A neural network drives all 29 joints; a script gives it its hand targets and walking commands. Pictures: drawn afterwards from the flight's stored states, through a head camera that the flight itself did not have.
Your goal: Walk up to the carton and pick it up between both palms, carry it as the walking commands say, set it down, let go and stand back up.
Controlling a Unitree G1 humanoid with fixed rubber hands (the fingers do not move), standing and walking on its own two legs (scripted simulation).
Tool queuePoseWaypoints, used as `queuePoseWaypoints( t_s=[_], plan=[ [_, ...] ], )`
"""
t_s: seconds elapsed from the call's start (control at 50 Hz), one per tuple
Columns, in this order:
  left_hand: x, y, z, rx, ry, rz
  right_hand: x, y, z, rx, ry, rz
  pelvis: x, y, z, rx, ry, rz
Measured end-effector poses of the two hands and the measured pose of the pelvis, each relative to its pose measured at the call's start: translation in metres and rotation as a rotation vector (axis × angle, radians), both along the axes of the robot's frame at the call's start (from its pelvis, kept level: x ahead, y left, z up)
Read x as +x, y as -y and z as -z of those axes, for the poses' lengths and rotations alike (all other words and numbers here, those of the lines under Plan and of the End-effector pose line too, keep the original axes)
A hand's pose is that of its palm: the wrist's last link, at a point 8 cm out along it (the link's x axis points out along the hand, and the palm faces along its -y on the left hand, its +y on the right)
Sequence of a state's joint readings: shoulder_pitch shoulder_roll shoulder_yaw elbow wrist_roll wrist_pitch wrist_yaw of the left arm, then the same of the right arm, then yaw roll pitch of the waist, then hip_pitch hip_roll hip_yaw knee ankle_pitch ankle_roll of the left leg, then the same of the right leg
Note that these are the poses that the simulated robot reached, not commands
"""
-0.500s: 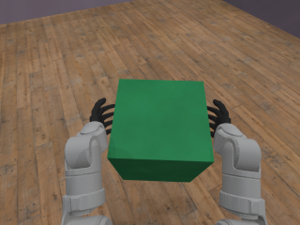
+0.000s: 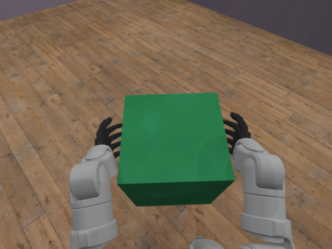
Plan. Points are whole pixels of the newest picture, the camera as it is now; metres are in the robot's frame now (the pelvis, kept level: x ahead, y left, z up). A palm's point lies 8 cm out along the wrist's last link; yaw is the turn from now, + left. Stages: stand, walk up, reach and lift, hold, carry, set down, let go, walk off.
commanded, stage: carry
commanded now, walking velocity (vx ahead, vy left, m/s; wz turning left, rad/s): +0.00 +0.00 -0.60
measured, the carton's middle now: (172, 155) +0.34 +0.01 +0.02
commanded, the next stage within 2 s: none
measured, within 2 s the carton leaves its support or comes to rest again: neither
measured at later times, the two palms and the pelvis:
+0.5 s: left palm (196, 163) +0.28 -0.03 +0.09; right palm out of the picture +0.19 -0.32 +0.09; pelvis -0.08 -0.05 +0.00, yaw -17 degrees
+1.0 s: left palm (276, 207) +0.19 -0.16 +0.10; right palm out of the picture +0.01 -0.40 +0.09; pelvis -0.17 -0.08 -0.01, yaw -35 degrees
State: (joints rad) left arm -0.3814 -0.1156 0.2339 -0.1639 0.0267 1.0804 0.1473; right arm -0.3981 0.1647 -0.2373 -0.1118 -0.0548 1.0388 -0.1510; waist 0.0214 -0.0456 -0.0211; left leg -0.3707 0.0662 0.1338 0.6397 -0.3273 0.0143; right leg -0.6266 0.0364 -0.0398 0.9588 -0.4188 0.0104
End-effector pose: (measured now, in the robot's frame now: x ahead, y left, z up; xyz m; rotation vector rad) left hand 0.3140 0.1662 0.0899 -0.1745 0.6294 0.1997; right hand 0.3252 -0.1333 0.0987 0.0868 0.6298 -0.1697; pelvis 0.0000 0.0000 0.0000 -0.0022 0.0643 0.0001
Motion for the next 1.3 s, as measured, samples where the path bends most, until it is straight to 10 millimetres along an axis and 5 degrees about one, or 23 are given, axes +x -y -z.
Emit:
queuePoseWaypoints(
  t_s=[0.1,0.2,0.3,0.4,0.5,0.72,0.88,1.04,1.16,1.3],
  plan=[
    [0.001,0.025,-0.014,0.009,0.002,0.066,-0.021,0.025,-0.007,0.002,0.002,0.059,-0.011,0.011,-0.006,-0.03,0.009,0.069],
    [0.012,0.08,-0.026,0.049,0.035,0.177,-0.04,0.078,-0.011,0.003,0.032,0.144,-0.023,0.033,0.001,-0.035,0.002,0.147],
    [0.005,0.146,-0.012,0.074,-0.005,0.273,-0.072,0.139,0.004,0.014,-0.007,0.227,-0.039,0.05,0.007,-0.013,0.004,0.19],
    [-0.014,0.188,0.002,0.052,-0.035,0.34,-0.113,0.175,0.013,0.043,-0.032,0.332,-0.058,0.053,0.005,0.01,0.001,0.241],
    [-0.03,0.2,0.003,0.024,-0.004,0.373,-0.139,0.184,0.007,0.029,0.0,0.379,-0.077,0.049,0.005,0.02,-0.012,0.295],
    [-0.063,0.19,-0.01,-0.002,-0.003,0.43,-0.191,0.167,-0.007,0.002,-0.004,0.433,-0.107,0.045,-0.007,-0.017,-0.002,0.435],
    [-0.081,0.263,-0.029,0.049,0.045,0.589,-0.247,0.221,-0.014,-0.006,0.029,0.549,-0.139,0.067,-0.001,-0.037,-0.008,0.556],
    [-0.14,0.345,-0.003,0.087,-0.023,0.734,-0.339,0.279,0.012,0.045,-0.034,0.699,-0.173,0.075,0.005,-0.001,0.005,0.627],
    [-0.172,0.362,0.002,0.038,-0.008,0.783,-0.386,0.283,0.01,0.042,-0.005,0.788,-0.194,0.067,0.004,0.019,-0.003,0.697],
    [-0.185,0.347,-0.003,0.003,0.014,0.817,-0.404,0.263,-0.007,-0.012,0.006,0.806,-0.212,0.052,0.001,0.037,0.003,0.775]
  ],
)
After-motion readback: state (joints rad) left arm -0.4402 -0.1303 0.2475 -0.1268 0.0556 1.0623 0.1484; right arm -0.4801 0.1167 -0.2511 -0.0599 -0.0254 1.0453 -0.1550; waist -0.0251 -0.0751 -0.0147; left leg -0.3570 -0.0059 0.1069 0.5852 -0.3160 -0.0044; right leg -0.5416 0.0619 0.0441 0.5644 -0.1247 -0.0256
